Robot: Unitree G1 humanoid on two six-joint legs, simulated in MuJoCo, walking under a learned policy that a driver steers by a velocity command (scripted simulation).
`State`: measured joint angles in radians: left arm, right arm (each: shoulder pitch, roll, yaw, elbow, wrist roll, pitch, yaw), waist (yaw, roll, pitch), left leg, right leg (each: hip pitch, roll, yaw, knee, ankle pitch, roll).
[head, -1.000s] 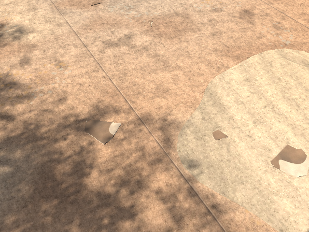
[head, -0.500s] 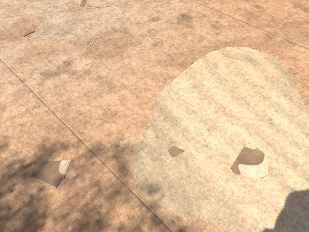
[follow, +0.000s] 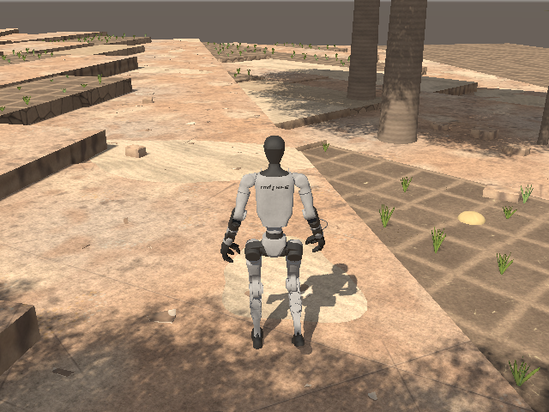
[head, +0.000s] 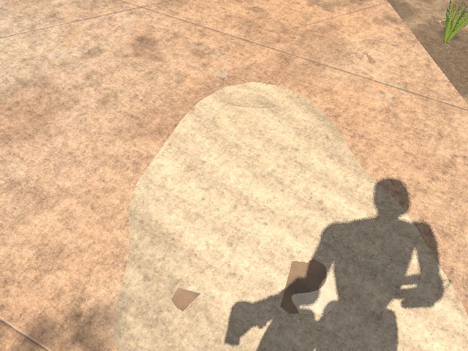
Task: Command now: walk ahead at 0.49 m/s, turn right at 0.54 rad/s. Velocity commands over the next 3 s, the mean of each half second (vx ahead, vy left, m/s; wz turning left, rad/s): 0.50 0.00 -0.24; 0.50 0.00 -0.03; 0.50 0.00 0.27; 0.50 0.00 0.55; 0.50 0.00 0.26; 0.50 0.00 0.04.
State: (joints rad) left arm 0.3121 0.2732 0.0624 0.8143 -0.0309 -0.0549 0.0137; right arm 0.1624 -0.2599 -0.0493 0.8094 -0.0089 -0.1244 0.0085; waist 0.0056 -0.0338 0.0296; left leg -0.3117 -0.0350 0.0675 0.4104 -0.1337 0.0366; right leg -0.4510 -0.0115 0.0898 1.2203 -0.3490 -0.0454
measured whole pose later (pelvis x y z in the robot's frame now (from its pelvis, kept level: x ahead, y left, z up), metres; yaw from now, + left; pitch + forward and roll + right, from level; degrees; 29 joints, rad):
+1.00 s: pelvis +0.55 -0.05 -0.01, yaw -6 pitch +2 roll -1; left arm 0.37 0.27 0.05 0.90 -0.03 -0.08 0.00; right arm 0.09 -0.26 -0.04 0.81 0.01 -0.10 0.04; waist 0.02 -0.01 0.03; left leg -0.46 -0.01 0.06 0.57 -0.16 0.07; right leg -0.25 0.00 0.05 1.08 -0.46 -0.03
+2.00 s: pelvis +1.06 -0.03 -0.02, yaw +22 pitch +2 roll -2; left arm 0.29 0.30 0.08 0.90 -0.01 -0.06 0.01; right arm 0.08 -0.28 -0.08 0.66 0.03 -0.02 0.04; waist 0.04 0.01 0.06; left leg -0.52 0.00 0.06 0.66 -0.16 0.11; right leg -0.07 -0.12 -0.19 0.80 -0.49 0.05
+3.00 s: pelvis +1.57 +0.20 +0.00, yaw +29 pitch +3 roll -2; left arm 0.36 0.28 0.05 0.92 -0.02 -0.06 -0.01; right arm 0.05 -0.25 -0.04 0.71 0.02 -0.08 0.03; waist 0.09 0.03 0.01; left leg -0.57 0.06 -0.01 0.52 0.00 0.03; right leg 0.05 0.04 -0.03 0.24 -0.34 -0.02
